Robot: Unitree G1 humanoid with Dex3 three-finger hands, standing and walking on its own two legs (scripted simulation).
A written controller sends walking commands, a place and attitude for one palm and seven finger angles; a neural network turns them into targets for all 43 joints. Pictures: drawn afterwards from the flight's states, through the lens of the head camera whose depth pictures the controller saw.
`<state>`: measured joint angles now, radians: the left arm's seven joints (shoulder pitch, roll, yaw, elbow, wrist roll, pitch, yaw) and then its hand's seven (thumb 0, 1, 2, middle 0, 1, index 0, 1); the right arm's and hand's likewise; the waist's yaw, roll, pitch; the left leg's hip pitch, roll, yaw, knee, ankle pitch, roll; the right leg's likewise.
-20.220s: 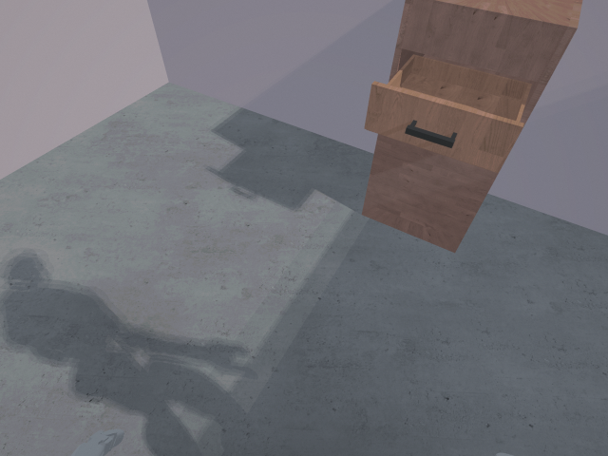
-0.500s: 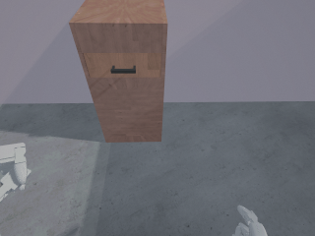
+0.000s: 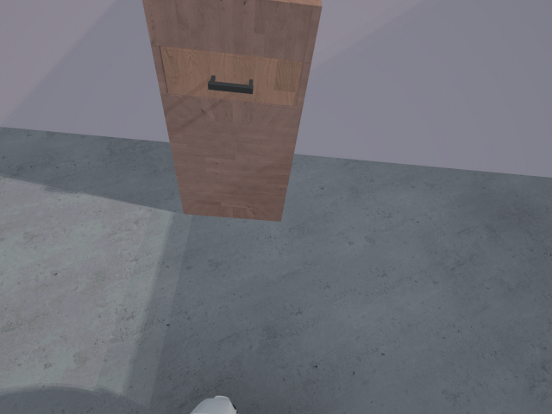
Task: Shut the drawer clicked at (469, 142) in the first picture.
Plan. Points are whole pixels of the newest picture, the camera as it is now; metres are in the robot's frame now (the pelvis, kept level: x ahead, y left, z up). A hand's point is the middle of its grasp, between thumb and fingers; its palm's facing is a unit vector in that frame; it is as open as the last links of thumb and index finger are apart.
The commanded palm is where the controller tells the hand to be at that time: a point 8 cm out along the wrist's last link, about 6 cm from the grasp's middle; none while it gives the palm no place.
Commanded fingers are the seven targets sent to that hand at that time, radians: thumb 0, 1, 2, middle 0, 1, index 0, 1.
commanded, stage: let the arm hang, fingers relaxed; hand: left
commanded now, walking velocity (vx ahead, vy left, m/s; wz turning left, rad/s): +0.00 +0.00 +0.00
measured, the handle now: (231, 84) +0.94 +0.17 -0.07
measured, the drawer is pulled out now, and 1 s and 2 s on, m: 0.00 0.00 0.00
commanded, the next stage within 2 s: look to check the result in 0.72 s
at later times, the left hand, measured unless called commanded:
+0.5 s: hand out of the picture +0.02 +0.18 -0.16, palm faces +0.01 -0.98 -0.21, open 7.3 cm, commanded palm none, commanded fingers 0.00 0.90 0.90 -0.20 -0.30 -0.20 -0.30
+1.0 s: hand out of the picture +0.03 +0.16 -0.16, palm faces +0.01 -0.98 -0.22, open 7.4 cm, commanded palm none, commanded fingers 0.00 0.90 0.90 -0.20 -0.30 -0.20 -0.30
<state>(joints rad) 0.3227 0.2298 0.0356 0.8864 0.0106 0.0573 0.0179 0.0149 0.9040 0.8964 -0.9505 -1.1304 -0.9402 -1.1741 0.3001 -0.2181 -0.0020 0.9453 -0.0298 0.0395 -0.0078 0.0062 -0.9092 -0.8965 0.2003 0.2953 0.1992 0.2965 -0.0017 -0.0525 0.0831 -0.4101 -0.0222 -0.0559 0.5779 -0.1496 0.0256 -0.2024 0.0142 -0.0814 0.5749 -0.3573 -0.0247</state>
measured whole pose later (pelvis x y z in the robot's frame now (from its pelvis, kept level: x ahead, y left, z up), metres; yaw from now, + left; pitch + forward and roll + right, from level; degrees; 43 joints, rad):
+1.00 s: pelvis +0.03 -0.02 +0.01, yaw -1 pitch -2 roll -1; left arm 0.27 0.17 0.02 1.13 0.01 0.00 0.03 0.00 0.91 0.90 -0.20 -0.30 -0.20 -0.30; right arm 0.23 -0.16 -0.02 1.14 -0.01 0.01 -0.03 0.00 -0.91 -0.90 0.20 0.30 0.20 0.30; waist -0.01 0.02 0.09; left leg -0.26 0.00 -0.04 0.45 -0.14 0.00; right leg -0.05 0.03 -0.06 0.41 -0.32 -0.04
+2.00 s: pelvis +0.04 -0.03 +0.01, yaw -2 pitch -3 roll +0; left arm 0.26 0.18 0.02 1.13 0.00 0.00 0.03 0.00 0.91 0.90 -0.20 -0.30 -0.20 -0.30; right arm 0.22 -0.19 -0.02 1.14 -0.01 0.01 -0.04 0.00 -0.91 -0.90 0.20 0.30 0.20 0.30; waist -0.01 0.01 0.08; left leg -0.24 0.01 -0.04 0.44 -0.16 -0.02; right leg -0.01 0.05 -0.05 0.37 -0.31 -0.05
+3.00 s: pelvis +0.04 -0.02 +0.02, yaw -2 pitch -2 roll +0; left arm 0.22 0.23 0.02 1.13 0.01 -0.01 0.02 0.00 0.91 0.90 -0.20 -0.30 -0.20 -0.30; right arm 0.17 -0.23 -0.01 1.14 -0.01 0.00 -0.03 0.00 -0.91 -0.90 0.20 0.30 0.20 0.30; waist -0.01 0.01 0.07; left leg -0.22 0.00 -0.02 0.39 -0.13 -0.01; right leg -0.01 0.03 -0.04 0.34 -0.29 -0.04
